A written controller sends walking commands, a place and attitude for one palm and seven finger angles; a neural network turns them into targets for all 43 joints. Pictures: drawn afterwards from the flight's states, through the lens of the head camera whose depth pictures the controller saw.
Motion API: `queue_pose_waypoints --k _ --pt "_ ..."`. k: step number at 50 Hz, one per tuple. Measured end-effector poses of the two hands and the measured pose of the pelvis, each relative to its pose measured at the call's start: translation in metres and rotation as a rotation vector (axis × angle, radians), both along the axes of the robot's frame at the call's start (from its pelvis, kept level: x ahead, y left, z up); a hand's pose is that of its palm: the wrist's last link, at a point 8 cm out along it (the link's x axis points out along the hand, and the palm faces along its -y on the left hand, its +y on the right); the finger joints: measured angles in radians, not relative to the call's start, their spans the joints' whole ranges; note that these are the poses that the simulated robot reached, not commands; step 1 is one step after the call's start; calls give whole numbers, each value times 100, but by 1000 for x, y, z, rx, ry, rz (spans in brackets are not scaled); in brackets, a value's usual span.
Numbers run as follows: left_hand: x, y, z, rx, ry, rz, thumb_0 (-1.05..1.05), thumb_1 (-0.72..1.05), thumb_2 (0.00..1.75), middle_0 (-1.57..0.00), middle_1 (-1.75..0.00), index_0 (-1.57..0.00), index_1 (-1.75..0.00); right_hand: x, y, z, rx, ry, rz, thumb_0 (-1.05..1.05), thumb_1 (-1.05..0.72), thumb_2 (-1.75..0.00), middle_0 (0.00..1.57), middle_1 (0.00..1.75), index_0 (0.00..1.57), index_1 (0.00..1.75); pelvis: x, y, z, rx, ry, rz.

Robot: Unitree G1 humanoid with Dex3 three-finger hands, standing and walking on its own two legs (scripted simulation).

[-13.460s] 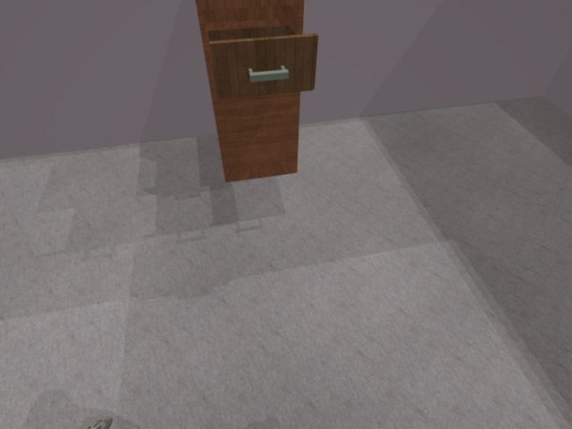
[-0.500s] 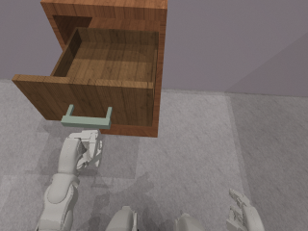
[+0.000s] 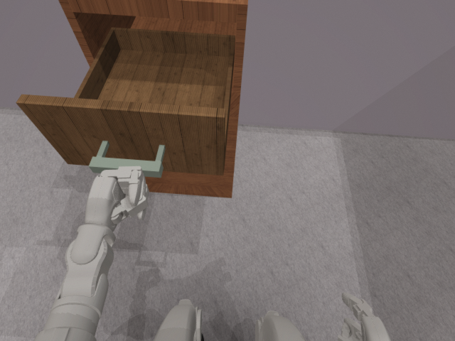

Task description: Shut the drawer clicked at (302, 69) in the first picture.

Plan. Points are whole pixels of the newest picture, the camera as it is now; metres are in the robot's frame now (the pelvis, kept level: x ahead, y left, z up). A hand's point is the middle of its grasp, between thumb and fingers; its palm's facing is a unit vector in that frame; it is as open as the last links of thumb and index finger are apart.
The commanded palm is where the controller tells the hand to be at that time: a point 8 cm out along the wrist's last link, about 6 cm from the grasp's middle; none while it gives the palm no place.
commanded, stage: push the drawer shut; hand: left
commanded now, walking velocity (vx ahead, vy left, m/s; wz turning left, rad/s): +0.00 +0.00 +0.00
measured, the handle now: (130, 157) +0.42 +0.19 +0.04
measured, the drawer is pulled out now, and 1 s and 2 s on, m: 0.27 0.14 0.03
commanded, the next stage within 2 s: none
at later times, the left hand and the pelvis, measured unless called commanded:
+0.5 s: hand (151, 162) +0.42 +0.16 +0.04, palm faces -0.06 -1.00 -0.05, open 3.0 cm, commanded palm +0.41 +0.20 +0.05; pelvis -0.01 +0.01 +0.00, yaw -1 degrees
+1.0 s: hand (160, 138) +0.47 +0.15 +0.04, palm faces -0.05 -1.00 -0.04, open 3.2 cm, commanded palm +0.46 +0.19 +0.05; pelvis -0.01 +0.01 -0.01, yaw -2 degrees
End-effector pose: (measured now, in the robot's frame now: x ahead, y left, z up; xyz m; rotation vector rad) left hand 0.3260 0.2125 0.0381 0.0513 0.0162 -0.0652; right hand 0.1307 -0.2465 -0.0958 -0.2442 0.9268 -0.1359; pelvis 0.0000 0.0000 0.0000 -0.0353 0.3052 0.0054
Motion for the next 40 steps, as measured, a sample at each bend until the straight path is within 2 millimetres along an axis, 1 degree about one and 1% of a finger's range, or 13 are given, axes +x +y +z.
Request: queue_pose_waypoints --k 8,19,31,40 --pt "20 0 0 -1 0 -3 -1 80 93 -140 -160 -140 -160 -18 -2 -3 -9 31 -22 1 -91 -89 21 30 20 30 -6 2 -1 -5 3 0" --pt "55 0 1 -3 2 -2 -1 79 92 -140 -160 -140 -160 -49 -1 -8 -15 109 -52 1 -91 -89 21 30 20 30 -11 6 -3 -8 20 -6" --pt "92 -4 1 -6 3 6 -1 80 92 -140 -160 -140 -160 -83 1 -15 -18 219 -97 1 -91 -89 21 30 20 30 -11 11 -6 -11 51 -17" --pt "113 -7 1 -8 1 9 0 83 92 -140 -160 -140 -160 -100 3 -18 -9 282 -121 1 -91 -89 21 30 20 30 -8 13 -8 -10 71 -27"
